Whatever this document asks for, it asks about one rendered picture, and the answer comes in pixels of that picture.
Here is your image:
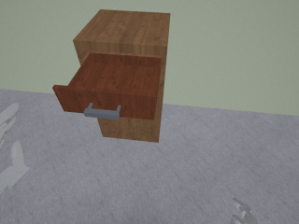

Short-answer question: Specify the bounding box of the left robot hand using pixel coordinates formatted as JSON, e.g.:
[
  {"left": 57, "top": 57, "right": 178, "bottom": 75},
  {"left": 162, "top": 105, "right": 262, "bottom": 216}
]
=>
[{"left": 0, "top": 103, "right": 30, "bottom": 194}]

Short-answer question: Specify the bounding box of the drawer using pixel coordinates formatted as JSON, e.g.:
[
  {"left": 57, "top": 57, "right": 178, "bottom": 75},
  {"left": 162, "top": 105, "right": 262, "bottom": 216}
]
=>
[{"left": 52, "top": 52, "right": 162, "bottom": 120}]

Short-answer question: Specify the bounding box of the handle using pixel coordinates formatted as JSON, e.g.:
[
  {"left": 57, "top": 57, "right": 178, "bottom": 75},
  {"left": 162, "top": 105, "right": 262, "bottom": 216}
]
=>
[{"left": 83, "top": 103, "right": 121, "bottom": 120}]

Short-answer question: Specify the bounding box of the cabinet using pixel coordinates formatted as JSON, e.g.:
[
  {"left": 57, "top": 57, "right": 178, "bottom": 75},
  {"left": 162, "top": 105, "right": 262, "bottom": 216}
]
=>
[{"left": 73, "top": 9, "right": 171, "bottom": 143}]

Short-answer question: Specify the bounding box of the right robot hand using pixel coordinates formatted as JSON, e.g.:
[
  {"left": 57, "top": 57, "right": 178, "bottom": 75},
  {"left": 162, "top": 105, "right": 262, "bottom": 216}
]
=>
[{"left": 230, "top": 198, "right": 260, "bottom": 224}]

